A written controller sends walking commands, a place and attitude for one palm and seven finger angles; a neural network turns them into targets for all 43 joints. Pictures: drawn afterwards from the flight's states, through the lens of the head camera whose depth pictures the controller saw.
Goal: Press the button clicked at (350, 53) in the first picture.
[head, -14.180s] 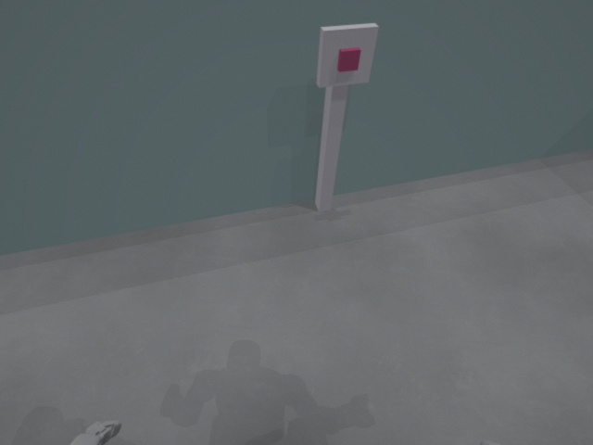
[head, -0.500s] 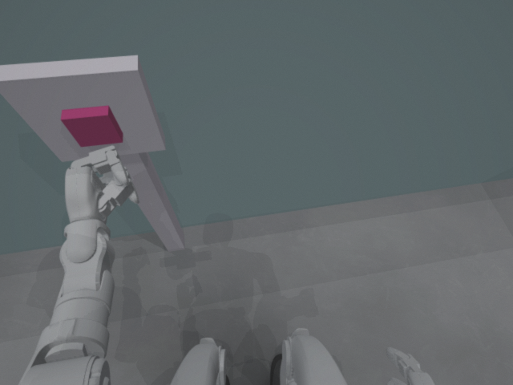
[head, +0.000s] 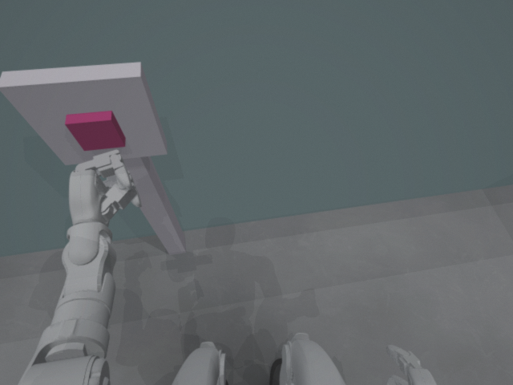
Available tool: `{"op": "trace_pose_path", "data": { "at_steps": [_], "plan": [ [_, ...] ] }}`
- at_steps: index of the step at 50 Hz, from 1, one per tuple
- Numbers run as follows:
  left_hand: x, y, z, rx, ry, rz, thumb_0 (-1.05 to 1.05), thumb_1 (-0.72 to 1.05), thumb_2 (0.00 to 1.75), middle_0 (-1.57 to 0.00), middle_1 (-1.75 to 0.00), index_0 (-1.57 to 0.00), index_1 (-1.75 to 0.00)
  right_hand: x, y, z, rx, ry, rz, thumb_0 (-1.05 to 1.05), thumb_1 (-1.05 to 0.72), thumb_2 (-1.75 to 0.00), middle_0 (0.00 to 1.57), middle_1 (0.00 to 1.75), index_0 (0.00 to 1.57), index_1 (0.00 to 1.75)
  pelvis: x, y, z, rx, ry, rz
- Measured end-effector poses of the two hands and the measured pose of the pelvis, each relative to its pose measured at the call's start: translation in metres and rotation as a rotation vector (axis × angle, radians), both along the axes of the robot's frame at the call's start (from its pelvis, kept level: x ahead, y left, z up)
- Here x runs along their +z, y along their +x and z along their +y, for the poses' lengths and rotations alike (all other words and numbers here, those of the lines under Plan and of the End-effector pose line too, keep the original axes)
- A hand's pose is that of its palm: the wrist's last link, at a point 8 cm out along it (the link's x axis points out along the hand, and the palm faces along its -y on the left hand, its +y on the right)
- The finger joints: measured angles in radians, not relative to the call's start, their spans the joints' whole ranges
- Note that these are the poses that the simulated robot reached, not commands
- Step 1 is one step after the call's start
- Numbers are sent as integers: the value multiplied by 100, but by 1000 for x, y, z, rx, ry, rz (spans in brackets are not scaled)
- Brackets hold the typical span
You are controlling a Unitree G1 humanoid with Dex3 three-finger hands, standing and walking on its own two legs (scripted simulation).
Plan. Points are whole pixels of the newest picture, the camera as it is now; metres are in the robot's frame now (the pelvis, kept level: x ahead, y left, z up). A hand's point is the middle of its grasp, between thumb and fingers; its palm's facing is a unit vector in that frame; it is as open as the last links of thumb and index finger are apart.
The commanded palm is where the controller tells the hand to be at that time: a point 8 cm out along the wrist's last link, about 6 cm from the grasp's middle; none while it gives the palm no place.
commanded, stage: aim a knuckle at the button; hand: left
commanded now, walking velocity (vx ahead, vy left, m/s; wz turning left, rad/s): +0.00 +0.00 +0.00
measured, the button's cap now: (97, 129) +0.49 +0.26 +0.06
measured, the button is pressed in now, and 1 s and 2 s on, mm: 0 0 2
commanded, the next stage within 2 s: press the button with the knuckle in 1.06 s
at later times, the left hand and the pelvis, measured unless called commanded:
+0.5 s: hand (127, 188) +0.40 +0.20 +0.04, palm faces +0.19 -0.98 -0.04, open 3.1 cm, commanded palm +0.36 +0.26 +0.03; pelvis +0.00 -0.01 +0.00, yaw +0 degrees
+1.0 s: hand (127, 190) +0.40 +0.21 +0.02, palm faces +0.20 -0.98 -0.01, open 3.1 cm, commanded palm +0.37 +0.26 +0.03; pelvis +0.00 +0.00 +0.00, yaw +0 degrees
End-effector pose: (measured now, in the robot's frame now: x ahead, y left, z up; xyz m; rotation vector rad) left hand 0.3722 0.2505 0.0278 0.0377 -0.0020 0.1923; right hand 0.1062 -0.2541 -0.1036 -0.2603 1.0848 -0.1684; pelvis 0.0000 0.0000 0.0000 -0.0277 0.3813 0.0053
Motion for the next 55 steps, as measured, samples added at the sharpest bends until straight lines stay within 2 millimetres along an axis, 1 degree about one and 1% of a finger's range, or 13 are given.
{"op": "trace_pose_path", "data": {
  "at_steps": [3, 9, 12, 17, 22, 25, 30, 34, 37, 41, 47, 50, 55],
  "plan": [
    [-1, -4, 2, 14, -5, 20, 2, 89, 90, -130, -150, -130, -150, 2, 1, 1, -4, 14, -6, 0, -91, -90, 21, 30, 20, 30, 2, 2, -1, -6, 3, 1],
    [4, -24, 1, 29, -2, -7, 2, 90, 90, -130, -150, -130, -150, 2, 2, 2, 2, 32, 0, 0, -91, -90, 21, 30, 20, 30, 6, 5, -3, -6, 6, -6],
    [0, -28, 0, 30, 0, -2, 2, 90, 90, -130, -150, -130, -150, 1, 3, 1, 14, 27, 4, 0, -91, -90, 21, 30, 20, 30, 4, 4, -5, 3, 6, -10],
    [-9, -19, 2, 29, 0, 11, 2, 89, 90, -130, -150, -130, -150, -2, 4, -4, 19, -1, 2, 0, -91, -90, 21, 30, 20, 30, -1, -1, -8, 11, 4, -5],
    [5, -9, 2, 12, 8, -35, 2, 90, 90, -130, -150, -130, -150, -2, 2, -8, 0, -7, -4, 0, -91, -90, 21, 30, 20, 30, -1, -1, -8, 4, 3, -2],
    [9, -7, 2, 3, 6, -22, 2, 90, 90, -130, -150, -130, -150, -1, -1, -7, -7, 3, -1, 0, -91, -90, 21, 30, 20, 30, 2, 0, -8, 1, 5, -4],
    [-3, -10, 8, 23, -19, 50, 2, 89, 90, -130, -150, -130, -150, 2, -6, -7, -13, 10, 7, 0, -91, -90, 21, 30, 20, 30, 4, 1, -8, -2, 9, -4],
    [-10, -16, 14, 47, -19, 42, 2, 90, 90, -130, -150, -130, -150, 3, -10, -8, -11, -6, 21, 0, -91, -90, 21, 30, 20, 30, 2, 1, -8, -1, 6, 1],
    [-7, -16, 16, 43, -5, 0, 2, 90, 90, -130, -150, -130, -150, 1, -11, -9, -11, -18, 34, 0, -91, -90, 21, 30, 20, 30, 1, 1, -6, 2, 0, 2],
    [0, -10, 13, 10, 0, -25, 2, 90, 90, -130, -150, -130, -150, -1, -12, -7, -14, -21, 42, 0, -91, -90, 21, 30, 20, 30, 0, 1, -3, 6, -5, 0],
    [-9, 2, 8, -13, -29, 38, 2, 90, 90, -130, -150, -130, -150, 0, -10, -2, -19, -13, 32, 0, -91, -90, 21, 30, 20, 30, 0, 1, 1, 2, -5, 7],
    [-11, 1, 10, 7, -32, 39, 2, 90, 90, -130, -150, -130, -150, 2, -9, 1, -24, -8, 27, 0, -91, -90, 21, 30, 20, 30, 1, 3, 3, -6, -4, 11],
    [-4, -7, 16, 30, -12, 0, 2, 90, 90, -130, -150, -130, -150, 2, -8, 7, -21, 5, 30, 0, -91, -90, 21, 30, 20, 30, 3, 6, 5, -11, -6, 8]
  ]
}}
